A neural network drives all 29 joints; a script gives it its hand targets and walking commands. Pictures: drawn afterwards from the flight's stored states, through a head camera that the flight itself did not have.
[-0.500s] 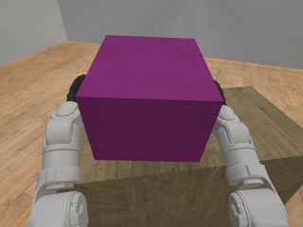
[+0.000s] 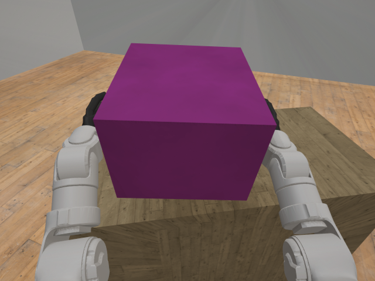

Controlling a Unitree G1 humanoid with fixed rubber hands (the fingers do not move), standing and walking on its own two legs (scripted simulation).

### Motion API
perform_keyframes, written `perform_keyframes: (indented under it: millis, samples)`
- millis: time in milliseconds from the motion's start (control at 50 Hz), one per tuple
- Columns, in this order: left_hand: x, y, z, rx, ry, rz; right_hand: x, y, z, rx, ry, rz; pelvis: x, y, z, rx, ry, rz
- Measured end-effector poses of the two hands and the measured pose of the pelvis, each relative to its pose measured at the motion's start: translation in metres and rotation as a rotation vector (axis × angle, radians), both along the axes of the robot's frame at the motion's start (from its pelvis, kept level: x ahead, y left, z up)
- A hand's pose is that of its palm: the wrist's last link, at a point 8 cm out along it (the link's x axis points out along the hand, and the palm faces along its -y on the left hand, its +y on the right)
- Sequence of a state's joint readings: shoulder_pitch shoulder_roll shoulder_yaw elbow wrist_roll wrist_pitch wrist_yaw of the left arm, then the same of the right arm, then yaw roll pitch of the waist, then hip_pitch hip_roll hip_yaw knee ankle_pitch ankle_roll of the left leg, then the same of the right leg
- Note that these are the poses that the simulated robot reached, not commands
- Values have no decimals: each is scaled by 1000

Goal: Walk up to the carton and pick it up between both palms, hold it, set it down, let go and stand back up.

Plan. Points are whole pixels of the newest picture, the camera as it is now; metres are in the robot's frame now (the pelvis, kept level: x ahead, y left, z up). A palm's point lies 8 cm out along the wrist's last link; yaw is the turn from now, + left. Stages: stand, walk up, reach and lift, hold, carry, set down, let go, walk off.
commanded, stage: hold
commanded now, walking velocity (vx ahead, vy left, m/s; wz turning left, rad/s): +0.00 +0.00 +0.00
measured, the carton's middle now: (184, 115) +0.42 -0.03 +0.21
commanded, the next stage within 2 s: none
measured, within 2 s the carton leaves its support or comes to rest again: neither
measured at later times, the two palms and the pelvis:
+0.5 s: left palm (94, 129) +0.37 +0.16 +0.22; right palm (268, 132) +0.35 -0.21 +0.20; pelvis +0.00 +0.00 +0.00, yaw +0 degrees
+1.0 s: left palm (94, 130) +0.37 +0.16 +0.22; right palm (268, 132) +0.35 -0.21 +0.20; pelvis +0.00 +0.00 +0.00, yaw +0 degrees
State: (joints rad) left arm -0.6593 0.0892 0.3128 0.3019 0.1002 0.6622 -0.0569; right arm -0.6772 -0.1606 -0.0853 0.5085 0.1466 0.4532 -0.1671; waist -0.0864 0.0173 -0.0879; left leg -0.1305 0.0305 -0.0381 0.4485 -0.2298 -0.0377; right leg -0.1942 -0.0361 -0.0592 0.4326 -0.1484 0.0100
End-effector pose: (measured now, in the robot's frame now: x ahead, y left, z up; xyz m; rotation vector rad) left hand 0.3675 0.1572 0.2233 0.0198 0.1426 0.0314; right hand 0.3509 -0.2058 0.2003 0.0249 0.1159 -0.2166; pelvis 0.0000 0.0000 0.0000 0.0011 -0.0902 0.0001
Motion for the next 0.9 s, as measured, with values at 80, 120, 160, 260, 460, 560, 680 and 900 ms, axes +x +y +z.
perform_keyframes:
  millis: [80, 120, 160, 260, 460, 560, 680, 900]
  samples:
    - [0, 0, 0, 0, 1, 0, 0, 0, 0, 0, 0, 0, 0, 0, 0, 0, 0, 0]
    - [0, 0, 0, 0, 1, 0, 0, 0, 0, 0, 0, 0, 0, 0, 0, 0, 0, 0]
    - [0, 0, 0, 0, 1, 0, 0, 0, 0, 0, 0, 0, 0, 0, 0, 0, 0, 0]
    - [0, 0, 0, 0, 2, 0, 0, 0, 0, 0, 0, 1, 0, 0, 0, 0, 0, 0]
    - [1, 0, -1, 1, 3, 1, 1, 0, 0, 0, 0, 1, 0, 0, 0, 0, 1, 0]
    - [0, 0, -1, 1, 2, 1, 0, 0, 0, 0, 0, 1, 0, 0, 0, 0, 0, 0]
    - [0, 0, -1, 1, 3, 1, 0, 0, 0, 0, 0, 1, 0, 0, 0, 0, 0, 0]
    - [0, 0, -1, 1, 3, 2, 1, 0, 0, 0, 0, 2, 0, 0, 0, 0, 0, 1]
